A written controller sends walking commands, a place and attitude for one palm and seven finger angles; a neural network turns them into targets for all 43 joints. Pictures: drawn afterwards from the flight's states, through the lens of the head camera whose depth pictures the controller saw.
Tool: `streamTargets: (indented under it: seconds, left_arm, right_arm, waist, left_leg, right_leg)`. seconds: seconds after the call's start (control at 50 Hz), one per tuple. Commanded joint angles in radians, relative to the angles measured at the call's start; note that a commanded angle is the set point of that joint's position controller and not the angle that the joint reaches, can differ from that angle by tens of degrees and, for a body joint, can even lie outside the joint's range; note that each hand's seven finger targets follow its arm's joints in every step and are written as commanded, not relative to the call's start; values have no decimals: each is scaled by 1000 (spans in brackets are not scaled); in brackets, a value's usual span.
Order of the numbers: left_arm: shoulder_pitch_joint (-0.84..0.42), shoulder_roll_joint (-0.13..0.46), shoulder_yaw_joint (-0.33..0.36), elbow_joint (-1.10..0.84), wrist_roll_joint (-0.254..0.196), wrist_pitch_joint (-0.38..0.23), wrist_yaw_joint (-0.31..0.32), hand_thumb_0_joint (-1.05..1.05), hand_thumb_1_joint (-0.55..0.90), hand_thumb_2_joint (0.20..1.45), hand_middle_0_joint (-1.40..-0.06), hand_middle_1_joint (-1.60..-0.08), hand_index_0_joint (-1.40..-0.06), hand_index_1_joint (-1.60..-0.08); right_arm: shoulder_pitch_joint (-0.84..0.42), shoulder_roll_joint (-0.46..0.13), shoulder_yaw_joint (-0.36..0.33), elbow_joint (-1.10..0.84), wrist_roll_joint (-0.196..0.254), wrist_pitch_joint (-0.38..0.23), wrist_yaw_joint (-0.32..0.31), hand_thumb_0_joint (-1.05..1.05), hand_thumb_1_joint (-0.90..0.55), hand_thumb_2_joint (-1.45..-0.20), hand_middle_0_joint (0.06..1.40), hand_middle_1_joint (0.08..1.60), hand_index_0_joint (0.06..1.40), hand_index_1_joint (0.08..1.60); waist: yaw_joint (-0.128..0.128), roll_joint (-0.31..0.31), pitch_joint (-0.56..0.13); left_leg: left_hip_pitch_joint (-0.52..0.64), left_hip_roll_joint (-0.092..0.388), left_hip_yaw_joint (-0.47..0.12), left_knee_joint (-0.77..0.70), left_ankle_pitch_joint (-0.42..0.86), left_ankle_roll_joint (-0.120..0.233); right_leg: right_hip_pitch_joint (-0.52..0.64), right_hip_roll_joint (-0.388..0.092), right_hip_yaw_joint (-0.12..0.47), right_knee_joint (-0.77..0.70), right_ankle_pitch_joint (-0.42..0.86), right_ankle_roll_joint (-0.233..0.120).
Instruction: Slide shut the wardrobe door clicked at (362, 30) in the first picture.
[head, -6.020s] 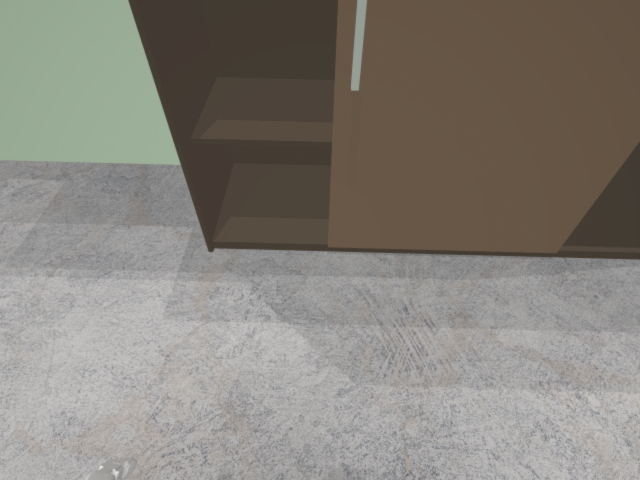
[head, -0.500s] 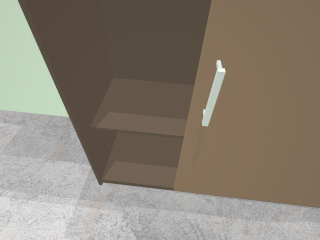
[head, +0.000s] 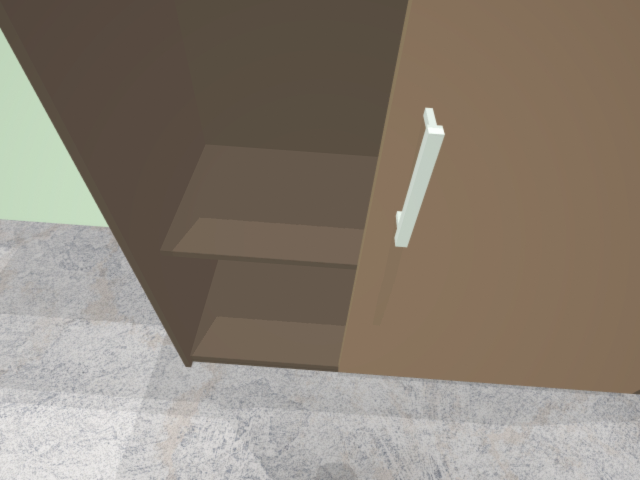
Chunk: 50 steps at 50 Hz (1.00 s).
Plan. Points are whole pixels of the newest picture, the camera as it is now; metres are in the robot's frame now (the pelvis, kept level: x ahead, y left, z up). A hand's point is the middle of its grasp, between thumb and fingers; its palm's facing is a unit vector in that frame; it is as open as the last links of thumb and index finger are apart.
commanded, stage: look again from close up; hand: right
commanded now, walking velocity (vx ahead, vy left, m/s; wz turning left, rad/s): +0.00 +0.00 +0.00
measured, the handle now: (414, 184) +0.51 -0.10 +0.10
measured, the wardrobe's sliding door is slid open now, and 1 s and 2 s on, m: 0.47 0.47 0.47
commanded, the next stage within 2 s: none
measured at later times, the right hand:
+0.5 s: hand out of the picture +0.00 -0.25 -0.18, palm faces -0.01 +0.98 -0.18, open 7.4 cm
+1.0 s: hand out of the picture -0.11 -0.23 -0.17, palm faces +0.01 +0.99 -0.16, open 7.4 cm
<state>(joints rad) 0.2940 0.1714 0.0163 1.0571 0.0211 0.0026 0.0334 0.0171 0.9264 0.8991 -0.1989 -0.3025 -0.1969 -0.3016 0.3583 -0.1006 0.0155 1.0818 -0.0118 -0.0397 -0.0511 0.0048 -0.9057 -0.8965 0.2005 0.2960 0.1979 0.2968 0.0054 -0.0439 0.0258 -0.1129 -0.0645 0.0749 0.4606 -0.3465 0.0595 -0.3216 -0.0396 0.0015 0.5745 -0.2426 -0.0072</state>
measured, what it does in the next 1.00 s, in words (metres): shifts its weight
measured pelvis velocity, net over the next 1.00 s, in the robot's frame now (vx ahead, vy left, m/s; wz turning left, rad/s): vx -0.04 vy -0.08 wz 0.03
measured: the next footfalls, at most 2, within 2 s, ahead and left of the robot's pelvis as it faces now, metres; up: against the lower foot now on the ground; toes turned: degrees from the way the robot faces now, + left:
none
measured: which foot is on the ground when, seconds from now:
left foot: down 0.00-1.00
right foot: down 0.00-1.00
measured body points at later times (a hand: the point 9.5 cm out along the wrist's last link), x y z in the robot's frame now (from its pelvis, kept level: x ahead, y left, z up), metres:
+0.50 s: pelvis -0.02 -0.07 +0.00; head -0.02 -0.09 +0.45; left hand +0.03 +0.17 -0.14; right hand +0.00 -0.30 -0.16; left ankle -0.06 +0.08 -0.73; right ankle +0.03 -0.13 -0.73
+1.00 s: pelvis -0.04 -0.08 +0.00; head -0.04 -0.09 +0.45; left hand -0.05 +0.14 -0.15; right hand -0.11 -0.29 -0.16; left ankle -0.06 +0.07 -0.73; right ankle +0.03 -0.13 -0.73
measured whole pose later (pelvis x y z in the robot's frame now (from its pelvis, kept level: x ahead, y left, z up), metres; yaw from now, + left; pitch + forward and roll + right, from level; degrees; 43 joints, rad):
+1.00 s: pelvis -0.04 -0.08 +0.00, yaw +2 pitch -1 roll +1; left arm 0.29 0.14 0.02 1.11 0.01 0.03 0.02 0.01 0.92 0.90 -0.20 -0.30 -0.20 -0.30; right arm 0.44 -0.12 0.00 1.12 -0.03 0.00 -0.04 0.00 -0.91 -0.90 0.20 0.30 0.19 0.30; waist -0.01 0.01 0.01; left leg -0.16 0.04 0.01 0.45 -0.27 -0.04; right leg -0.29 0.06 -0.08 0.41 -0.11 -0.09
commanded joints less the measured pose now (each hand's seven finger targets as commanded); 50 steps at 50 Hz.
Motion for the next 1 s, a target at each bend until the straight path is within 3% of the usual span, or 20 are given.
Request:
streamTargets:
  seconds: [0.0,0.02,0.06,0.08,0.12,0.18,0.28,0.44,0.54,0.64,0.76,0.84,0.88,0.92,0.98]
  left_arm:
    - [7,35,15,-102,-7,-13,11,0,900,900,-200,-300,-200,-300]
    - [6,37,15,-106,-8,-10,13,0,900,900,-200,-300,-200,-300]
    - [34,48,14,-97,-6,-10,12,0,900,900,-200,-300,-200,-300]
    - [25,62,19,-93,-7,-12,11,0,900,900,-200,-300,-200,-300]
    - [11,88,22,-96,-7,-12,10,0,900,900,-200,-300,-200,-300]
    - [-8,110,23,-104,-4,-14,7,0,900,900,-200,-300,-200,-300]
    - [-39,116,18,-115,-2,-13,0,0,900,900,-200,-300,-200,-300]
    - [-29,128,23,-104,-5,-12,-7,0,900,900,-200,-300,-200,-300]
    - [-11,128,22,-74,-8,-12,-8,0,900,900,-200,-300,-200,-300]
    - [7,121,22,-39,-11,-7,-8,0,900,900,-200,-300,-200,-300]
    - [26,111,21,-6,-14,0,-9,0,900,900,-200,-300,-200,-300]
    - [31,99,22,7,-14,2,-8,0,900,900,-200,-300,-200,-300]
    - [36,94,22,13,-13,4,-9,0,900,900,-200,-300,-200,-300]
    - [36,88,23,15,-12,5,-9,0,900,900,-200,-300,-200,-300]
    - [40,80,24,17,-11,10,-10,0,900,900,-200,-300,-200,-300]
  right_arm:
    - [93,-157,-45,-73,-14,7,-21,0,-900,-900,200,300,200,300]
    - [83,-160,-44,-88,-14,14,-21,0,-900,-900,200,300,200,300]
    - [61,-162,-42,-115,-12,22,-19,0,-900,-900,200,300,200,300]
    - [62,-168,-44,-122,-9,27,-17,0,-900,-900,200,300,200,300]
    - [67,-165,-42,-128,-9,35,-14,0,-900,-900,200,300,200,300]
    - [62,-159,-37,-135,-12,41,-10,0,-900,-900,200,300,200,300]
    - [39,-168,-35,-138,-12,44,1,0,-900,-900,200,300,200,300]
    - [57,-158,-32,-108,-17,48,9,0,-900,-900,200,300,200,300]
    - [92,-151,-29,-73,-17,45,9,0,-900,-900,200,300,200,300]
    - [126,-139,-25,-30,-16,45,6,0,-900,-900,200,300,200,300]
    - [162,-126,-21,7,-17,41,1,0,-900,-900,200,300,200,300]
    - [188,-107,-22,27,-18,41,-1,0,-900,-900,200,300,200,300]
    - [192,-104,-23,29,-19,39,-2,0,-900,-900,200,300,200,300]
    - [203,-95,-23,32,-18,39,-2,0,-900,-900,200,300,200,300]
    - [209,-93,-25,33,-20,37,-3,0,-900,-900,200,300,200,300]
  waist:
    - [-11,200,-17]
    - [-6,166,-5]
    - [10,90,-9]
    - [0,46,-2]
    - [-10,21,5]
    - [-16,14,15]
    - [-18,5,35]
    - [-20,1,45]
    - [-19,3,17]
    - [-18,-3,32]
    - [-18,32,59]
    - [-17,10,54]
    - [-17,42,67]
    - [-16,22,76]
    - [-16,46,95]
  left_leg:
    - [67,253,-181,9,997,-34]
    - [48,244,-174,20,964,-20]
    - [-17,196,-141,44,796,-24]
    - [-59,171,-128,47,682,-28]
    - [-102,141,-112,27,432,-31]
    - [-112,123,-105,2,236,-31]
    - [-105,125,-108,-36,107,-34]
    - [-96,121,-74,-32,57,-50]
    - [-92,130,-74,-45,67,-52]
    - [-94,135,-73,-53,62,-53]
    - [-101,138,-81,-74,50,-52]
    - [-110,135,-80,-66,42,-51]
    - [-115,137,-87,-76,33,-47]
    - [-136,134,-91,-76,18,-47]
    - [-154,134,-108,-94,-23,-42]
  right_leg:
    - [-74,23,-17,87,-43,-30]
    - [-51,19,-20,57,-13,-33]
    - [57,-4,-14,0,221,-42]
    - [97,-28,2,-3,332,-46]
    - [127,-63,45,-18,422,-59]
    - [114,-80,78,-57,378,-73]
    - [53,-71,102,-144,122,-67]
    - [17,-94,170,-314,-165,-67]
    - [52,-90,162,-337,-166,-58]
    - [51,-87,158,-360,-194,-50]
    - [36,-81,151,-357,-213,-46]
    - [37,-81,149,-371,-234,-41]
    - [23,-75,141,-359,-226,-41]
    - [25,-72,139,-360,-237,-38]
    - [0,-59,124,-341,-245,-34]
